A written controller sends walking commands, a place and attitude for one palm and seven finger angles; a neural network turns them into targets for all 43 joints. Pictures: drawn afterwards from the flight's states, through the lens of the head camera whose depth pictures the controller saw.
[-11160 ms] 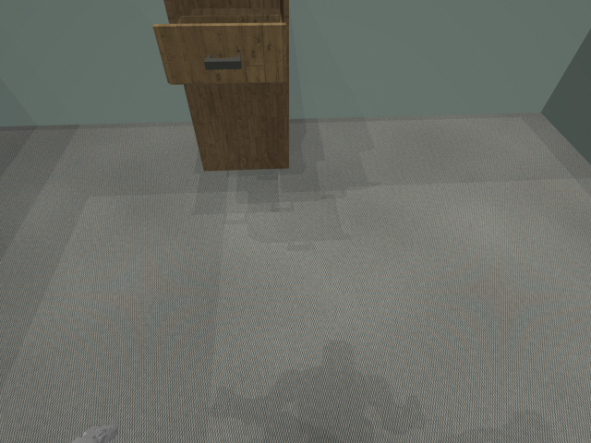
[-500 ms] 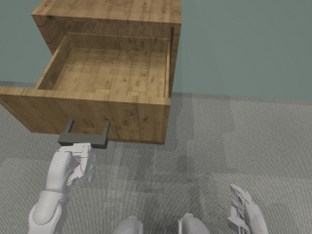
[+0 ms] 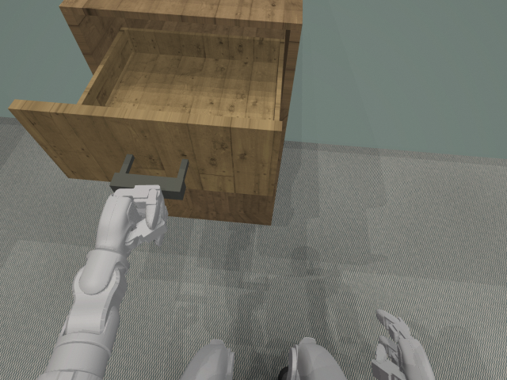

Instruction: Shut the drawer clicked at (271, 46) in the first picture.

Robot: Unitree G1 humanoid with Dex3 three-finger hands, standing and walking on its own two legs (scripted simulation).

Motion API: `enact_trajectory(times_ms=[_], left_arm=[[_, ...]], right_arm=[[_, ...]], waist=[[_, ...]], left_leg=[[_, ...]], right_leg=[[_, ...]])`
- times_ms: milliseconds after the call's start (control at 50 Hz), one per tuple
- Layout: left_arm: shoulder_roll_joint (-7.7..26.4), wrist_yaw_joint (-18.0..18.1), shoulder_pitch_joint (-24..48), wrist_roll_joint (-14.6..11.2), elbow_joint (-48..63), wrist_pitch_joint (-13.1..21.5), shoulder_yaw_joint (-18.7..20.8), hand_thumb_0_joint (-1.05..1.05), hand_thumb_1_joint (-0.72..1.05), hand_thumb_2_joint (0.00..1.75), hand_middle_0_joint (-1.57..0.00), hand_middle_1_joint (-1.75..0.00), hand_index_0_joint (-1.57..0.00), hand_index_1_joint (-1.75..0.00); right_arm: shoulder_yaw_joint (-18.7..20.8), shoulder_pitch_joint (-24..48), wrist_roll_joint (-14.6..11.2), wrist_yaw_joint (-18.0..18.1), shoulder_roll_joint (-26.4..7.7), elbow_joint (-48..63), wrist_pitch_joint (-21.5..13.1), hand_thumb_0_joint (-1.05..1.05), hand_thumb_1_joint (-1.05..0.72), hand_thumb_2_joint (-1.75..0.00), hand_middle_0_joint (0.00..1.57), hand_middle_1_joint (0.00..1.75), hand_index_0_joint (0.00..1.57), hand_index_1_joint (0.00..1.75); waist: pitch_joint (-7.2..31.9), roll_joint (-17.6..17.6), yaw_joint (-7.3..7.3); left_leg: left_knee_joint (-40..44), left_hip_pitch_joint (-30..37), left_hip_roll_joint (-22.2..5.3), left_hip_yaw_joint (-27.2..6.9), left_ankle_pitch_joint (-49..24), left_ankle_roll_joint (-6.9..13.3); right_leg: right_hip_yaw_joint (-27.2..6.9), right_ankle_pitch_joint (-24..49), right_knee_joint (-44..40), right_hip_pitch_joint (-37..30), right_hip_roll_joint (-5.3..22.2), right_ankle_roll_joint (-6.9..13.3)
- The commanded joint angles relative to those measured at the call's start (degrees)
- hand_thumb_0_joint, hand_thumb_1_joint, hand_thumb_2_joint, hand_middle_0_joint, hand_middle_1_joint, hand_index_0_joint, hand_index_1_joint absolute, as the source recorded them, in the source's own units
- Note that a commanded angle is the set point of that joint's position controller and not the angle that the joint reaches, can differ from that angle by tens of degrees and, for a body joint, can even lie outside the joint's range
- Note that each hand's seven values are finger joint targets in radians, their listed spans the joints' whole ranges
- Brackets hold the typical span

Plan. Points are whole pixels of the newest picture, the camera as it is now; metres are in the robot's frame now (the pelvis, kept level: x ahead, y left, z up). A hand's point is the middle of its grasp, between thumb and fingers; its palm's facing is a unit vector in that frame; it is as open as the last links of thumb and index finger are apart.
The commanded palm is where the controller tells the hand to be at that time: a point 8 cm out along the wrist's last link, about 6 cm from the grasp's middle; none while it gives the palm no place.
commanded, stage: push the drawer shut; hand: left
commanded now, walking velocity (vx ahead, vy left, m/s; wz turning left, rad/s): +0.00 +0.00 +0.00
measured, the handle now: (152, 174) +0.42 +0.19 +0.05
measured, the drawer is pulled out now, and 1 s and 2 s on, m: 0.25 0.13 0.02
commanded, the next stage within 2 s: none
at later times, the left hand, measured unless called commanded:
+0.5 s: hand (171, 187) +0.40 +0.16 +0.04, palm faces -0.06 -1.00 -0.05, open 2.8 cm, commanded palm +0.40 +0.20 +0.05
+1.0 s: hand (178, 159) +0.46 +0.15 +0.04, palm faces -0.05 -1.00 -0.04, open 2.9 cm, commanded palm +0.45 +0.20 +0.05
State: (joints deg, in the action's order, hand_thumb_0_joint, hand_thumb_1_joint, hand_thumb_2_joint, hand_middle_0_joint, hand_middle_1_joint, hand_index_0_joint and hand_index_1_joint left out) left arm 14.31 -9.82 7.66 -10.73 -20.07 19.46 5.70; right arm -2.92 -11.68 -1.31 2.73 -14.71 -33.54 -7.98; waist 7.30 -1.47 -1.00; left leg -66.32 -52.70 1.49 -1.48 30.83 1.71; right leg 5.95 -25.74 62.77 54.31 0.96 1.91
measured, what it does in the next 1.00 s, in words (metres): stands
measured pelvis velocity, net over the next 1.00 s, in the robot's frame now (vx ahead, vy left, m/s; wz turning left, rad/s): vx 0.00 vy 0.00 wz -0.04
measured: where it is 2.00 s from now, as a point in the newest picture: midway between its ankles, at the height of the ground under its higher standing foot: outside the picture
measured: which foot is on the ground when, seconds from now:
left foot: down 0.00-1.00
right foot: down 0.00-1.00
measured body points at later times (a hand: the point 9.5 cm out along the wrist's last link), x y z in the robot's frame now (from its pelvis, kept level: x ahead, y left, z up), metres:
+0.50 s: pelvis +0.01 +0.00 +0.01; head +0.11 +0.00 +0.45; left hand +0.40 +0.21 +0.05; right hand +0.11 -0.26 -0.11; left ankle +0.01 +0.10 -0.65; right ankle +0.05 -0.11 -0.65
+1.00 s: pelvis +0.00 +0.00 +0.00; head +0.12 +0.01 +0.44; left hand +0.45 +0.21 +0.05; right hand +0.07 -0.26 -0.12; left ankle +0.01 +0.10 -0.65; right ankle +0.05 -0.11 -0.65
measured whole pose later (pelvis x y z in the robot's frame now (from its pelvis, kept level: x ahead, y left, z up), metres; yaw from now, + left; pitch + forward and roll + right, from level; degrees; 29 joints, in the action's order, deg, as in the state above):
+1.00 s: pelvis +0.00 +0.00 +0.00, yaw -2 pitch +21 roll -1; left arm 19.1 -11.4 36.7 -7.2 -54.6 26.9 15.8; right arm -2.4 -17.1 0.3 0.6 -15.0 -36.3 -1.4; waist 7.0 -0.8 -5.7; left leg -64.7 -55.4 0.6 0.6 30.1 2.1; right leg 3.8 -24.2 61.4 58.0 -0.1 1.6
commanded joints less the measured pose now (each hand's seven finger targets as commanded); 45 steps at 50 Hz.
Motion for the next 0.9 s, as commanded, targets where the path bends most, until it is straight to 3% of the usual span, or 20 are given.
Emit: enact_trajectory(times_ms=[0, 40, 100, 200, 300, 320, 340, 360, 440, 480, 560, 620, 660, 740, 780, 820, 840, 880], left_arm=[[5.7, 1.2, 22.8, -0.7, 8.9, 3.2, 1.9, 0.0, 0.9, 0.9, -1.4, -1.6, -1.4, -1.6], [8.1, 1.5, 23.9, -0.6, 6.3, 3.8, 4.8, 0.0, 0.9, 0.9, -1.4, -1.6, -1.4, -1.6], [7.5, 1.3, 26.0, -0.5, 3.8, 4.5, 4.5, 0.0, 0.9, 0.9, -1.4, -1.6, -1.4, -1.6], [9.6, 1.3, 26.6, -0.2, 0.6, 5.9, 7.0, 0.0, 0.9, 0.9, -1.4, -1.6, -1.4, -1.6], [9.0, 0.9, 31.3, -0.1, -1.6, 7.1, 6.6, 0.0, 0.9, 0.9, -1.4, -1.6, -1.4, -1.6], [11.0, 1.0, 31.7, 0.0, -2.3, 7.2, 8.1, 0.0, 0.9, 0.9, -1.4, -1.6, -1.4, -1.6], [10.5, 0.7, 33.5, 0.1, -3.0, 7.4, 7.6, 0.0, 0.9, 0.9, -1.4, -1.6, -1.4, -1.6], [11.3, 0.6, 33.6, 0.2, -3.8, 7.6, 8.3, 0.0, 0.9, 0.9, -1.4, -1.6, -1.4, -1.6], [11.0, 0.5, 37.8, 0.5, -5.1, 8.2, 7.7, 0.0, 0.9, 0.9, -1.4, -1.6, -1.4, -1.6], [10.2, 0.5, 40.0, 0.4, -7.5, 8.3, 7.3, 0.0, 0.9, 0.9, -1.4, -1.6, -1.4, -1.6], [10.9, 0.5, 45.2, 0.9, -10.7, 9.0, 7.5, 0.0, 0.9, 0.9, -1.4, -1.6, -1.4, -1.6], [14.0, 0.4, 47.5, 1.1, -14.0, 9.2, 9.9, 0.0, 0.9, 0.9, -1.4, -1.6, -1.4, -1.6], [12.6, -0.1, 49.4, 1.2, -13.8, 9.7, 9.1, 0.0, 0.9, 0.9, -1.4, -1.6, -1.4, -1.6], [14.5, -0.3, 51.1, 1.1, -16.7, 10.0, 11.1, 0.0, 0.9, 0.9, -1.4, -1.6, -1.4, -1.6], [14.3, -0.5, 50.9, 1.2, -17.7, 10.2, 10.8, 0.0, 0.9, 0.9, -1.4, -1.6, -1.4, -1.6], [15.4, -0.5, 51.5, 1.3, -19.5, 10.3, 11.7, 0.0, 0.9, 0.9, -1.4, -1.6, -1.4, -1.6], [14.5, -0.6, 52.7, 1.5, -20.4, 10.4, 11.1, 0.0, 0.9, 0.9, -1.4, -1.6, -1.4, -1.6], [15.9, -0.4, 54.4, 1.7, -21.0, 10.9, 12.2, 0.0, 0.9, 0.9, -1.4, -1.6, -1.4, -1.6]], right_arm=[[3.5, -1.3, -0.4, 0.5, -8.1, 7.0, -2.3, 0.0, -0.9, -0.9, 0.2, 0.3, 0.2, 0.3], [3.5, -1.9, -0.2, 0.5, -8.3, 6.7, -1.8, 0.0, -0.9, -0.9, 0.2, 0.3, 0.2, 0.3], [3.6, -2.2, -0.3, 0.1, -8.2, 6.6, -1.4, 0.0, -0.9, -0.9, 0.2, 0.3, 0.2, 0.3], [4.0, -3.7, 0.0, -0.3, -8.3, 6.4, -0.4, 0.0, -0.9, -0.9, 0.2, 0.3, 0.2, 0.3], [4.2, -4.9, 0.2, -0.5, -8.5, 5.5, 0.5, 0.0, -0.9, -0.9, 0.2, 0.3, 0.2, 0.3], [4.3, -5.4, 0.2, -0.5, -8.8, 5.4, 0.6, 0.0, -0.9, -0.9, 0.2, 0.3, 0.2, 0.3], [4.3, -5.6, 0.2, -0.5, -8.7, 5.0, 0.8, 0.0, -0.9, -0.9, 0.2, 0.3, 0.2, 0.3], [4.3, -5.8, 0.2, -0.5, -8.8, 4.8, 1.0, 0.0, -0.9, -0.9, 0.2, 0.3, 0.2, 0.3], [4.3, -6.6, 0.3, -0.5, -8.7, 4.1, 1.5, 0.0, -0.9, -0.9, 0.2, 0.3, 0.2, 0.3], [4.4, -6.9, 0.3, -0.5, -8.9, 3.5, 1.9, 0.0, -0.9, -0.9, 0.2, 0.3, 0.2, 0.3], [4.3, -7.4, 0.4, -0.5, -8.9, 2.9, 2.4, 0.0, -0.9, -0.9, 0.2, 0.3, 0.2, 0.3], [4.2, -8.2, 0.6, -0.4, -9.4, 2.4, 3.0, 0.0, -0.9, -0.9, 0.2, 0.3, 0.2, 0.3], [4.1, -8.4, 0.7, -0.6, -9.0, 2.5, 3.1, 0.0, -0.9, -0.9, 0.2, 0.3, 0.2, 0.3], [4.1, -9.4, 1.0, -0.8, -9.3, 2.3, 3.8, 0.0, -0.9, -0.9, 0.2, 0.3, 0.2, 0.3], [4.1, -9.4, 0.9, -1.0, -9.1, 2.4, 4.1, 0.0, -0.9, -0.9, 0.2, 0.3, 0.2, 0.3], [4.1, -10.0, 1.1, -1.1, -9.4, 2.4, 4.5, 0.0, -0.9, -0.9, 0.2, 0.3, 0.2, 0.3], [4.0, -10.0, 1.0, -1.2, -9.2, 2.3, 4.6, 0.0, -0.9, -0.9, 0.2, 0.3, 0.2, 0.3], [4.1, -10.4, 1.2, -1.3, -9.4, 2.0, 4.9, 0.0, -0.9, -0.9, 0.2, 0.3, 0.2, 0.3]], waist=[[18.6, -1.6, -3.91], [18.7, 1.1, -3.8], [17.9, -0.8, -3.74], [19.7, 0.2, -3.48], [19.6, -1.4, -4.42], [20.3, -0.2, -4.35], [20.4, -0.1, -5.12], [20.6, -0.5, -4.51], [21.8, -2.9, -5.15], [20.9, -0.8, -5.99], [21.4, -1.7, -6.66], [22.0, -0.5, -6.69], [24.3, -3.7, -6.22], [24.8, -1.3, -6.64], [24.5, -2.8, -6.58], [23.7, -0.8, -6.66], [23.2, -1.5, -6.99], [23.8, -2.3, -6.9]], left_leg=[[12.0, 8.4, -0.8, -1.8, -8.2, -0.6], [11.8, 6.9, -0.9, -1.5, -9.3, -0.4], [12.4, 6.9, -0.8, -1.2, -8.7, -0.6], [12.3, 6.9, -0.9, -0.5, -11.1, -0.5], [12.5, 8.0, -1.0, -0.5, -12.6, -0.6], [12.3, 7.8, -1.2, -0.8, -13.6, -0.5], [11.9, 7.9, -1.1, -0.4, -13.5, -0.4], [12.2, 7.7, -1.2, -0.6, -13.1, -0.6], [11.9, 9.8, -1.3, -0.8, -15.2, -0.7], [11.9, 9.2, -1.4, -1.0, -14.0, -0.7], [11.6, 9.3, -1.2, -1.0, -13.3, -0.5], [11.3, 8.3, -1.2, -1.1, -13.1, -0.4], [11.4, 10.4, -1.1, -1.2, -14.9, -0.8], [10.9, 9.9, -1.3, -1.1, -16.8, -0.6], [11.1, 9.7, -1.3, -0.9, -16.7, -0.8], [10.9, 8.7, -1.4, -1.2, -16.6, -0.6], [10.9, 8.3, -1.3, -0.8, -15.8, -0.6], [10.8, 8.1, -1.3, -0.8, -15.4, -0.6]], right_leg=[[-4.8, 3.0, -10.6, -13.0, -0.4, -0.5], [-5.0, 3.8, -10.7, -14.5, -0.6, -0.6], [-5.2, 3.4, -11.0, -14.1, -0.5, -0.5], [-5.7, 6.5, -11.0, -16.5, -0.6, -0.5], [-5.4, 8.4, -10.6, -15.3, -0.7, -0.5], [-5.2, 9.4, -9.9, -15.7, -0.9, -0.4], [-5.6, 9.8, -10.3, -15.6, -0.9, -0.7], [-5.5, 9.1, -10.1, -15.6, -0.8, -0.6], [-5.2, 10.9, -9.4, -14.3, -1.0, -0.4], [-5.1, 9.6, -9.8, -13.2, -1.0, -0.6], [-5.3, 9.0, -9.8, -12.3, -1.1, -0.6], [-5.4, 8.9, -9.5, -12.7, -1.2, -0.6], [-5.2, 10.2, -9.0, -12.6, -1.2, -0.4], [-5.2, 12.3, -8.8, -13.2, -1.5, -0.5], [-5.2, 12.4, -8.8, -13.2, -1.5, -0.4], [-5.1, 12.3, -8.6, -13.2, -1.7, -0.3], [-5.3, 11.8, -8.9, -12.7, -1.7, -0.5], [-5.5, 11.3, -8.8, -12.7, -1.6, -0.4]])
